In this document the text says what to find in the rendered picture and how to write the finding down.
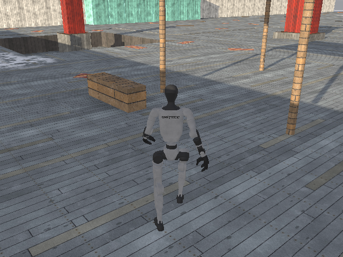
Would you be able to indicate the robot right forearm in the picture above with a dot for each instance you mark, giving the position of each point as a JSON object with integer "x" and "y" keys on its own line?
{"x": 199, "y": 145}

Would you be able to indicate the right robot upper arm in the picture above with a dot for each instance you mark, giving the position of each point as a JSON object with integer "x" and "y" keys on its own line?
{"x": 190, "y": 121}

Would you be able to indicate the left robot upper arm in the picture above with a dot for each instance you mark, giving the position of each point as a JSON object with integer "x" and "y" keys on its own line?
{"x": 151, "y": 120}

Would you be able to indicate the left robot thigh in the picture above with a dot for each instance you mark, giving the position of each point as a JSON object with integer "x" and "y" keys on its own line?
{"x": 157, "y": 170}

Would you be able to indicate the robot left hand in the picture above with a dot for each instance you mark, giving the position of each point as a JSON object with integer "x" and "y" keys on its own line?
{"x": 150, "y": 138}

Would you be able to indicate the robot left forearm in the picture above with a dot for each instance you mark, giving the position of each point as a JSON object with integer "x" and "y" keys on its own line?
{"x": 145, "y": 136}

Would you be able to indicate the robot right hand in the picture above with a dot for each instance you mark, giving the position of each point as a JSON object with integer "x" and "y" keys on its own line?
{"x": 205, "y": 164}

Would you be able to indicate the humanoid robot torso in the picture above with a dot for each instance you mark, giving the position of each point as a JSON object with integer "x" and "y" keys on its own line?
{"x": 171, "y": 128}

